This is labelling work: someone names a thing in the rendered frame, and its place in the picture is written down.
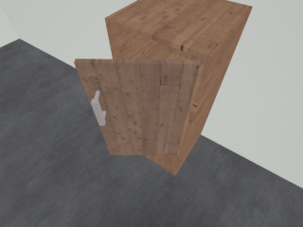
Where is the cupboard door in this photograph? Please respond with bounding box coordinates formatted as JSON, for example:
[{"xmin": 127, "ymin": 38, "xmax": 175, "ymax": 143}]
[{"xmin": 74, "ymin": 59, "xmax": 200, "ymax": 156}]

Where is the handle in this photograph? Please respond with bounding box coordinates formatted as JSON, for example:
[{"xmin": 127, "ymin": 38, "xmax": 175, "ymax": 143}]
[{"xmin": 91, "ymin": 90, "xmax": 106, "ymax": 126}]

